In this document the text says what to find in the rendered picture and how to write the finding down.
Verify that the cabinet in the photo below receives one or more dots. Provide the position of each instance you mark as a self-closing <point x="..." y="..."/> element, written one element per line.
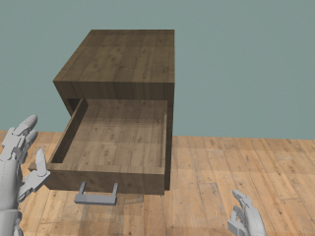
<point x="125" y="64"/>

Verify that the right robot hand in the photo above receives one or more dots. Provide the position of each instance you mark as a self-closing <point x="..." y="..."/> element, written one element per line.
<point x="251" y="222"/>

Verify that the handle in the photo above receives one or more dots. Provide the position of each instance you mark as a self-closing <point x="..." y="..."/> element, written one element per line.
<point x="96" y="200"/>

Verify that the left robot hand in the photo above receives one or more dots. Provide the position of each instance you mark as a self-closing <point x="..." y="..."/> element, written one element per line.
<point x="15" y="151"/>

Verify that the drawer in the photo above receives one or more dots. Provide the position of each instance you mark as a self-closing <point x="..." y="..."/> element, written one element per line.
<point x="110" y="141"/>

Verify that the left robot forearm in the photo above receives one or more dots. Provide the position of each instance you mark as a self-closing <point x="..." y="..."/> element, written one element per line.
<point x="9" y="222"/>

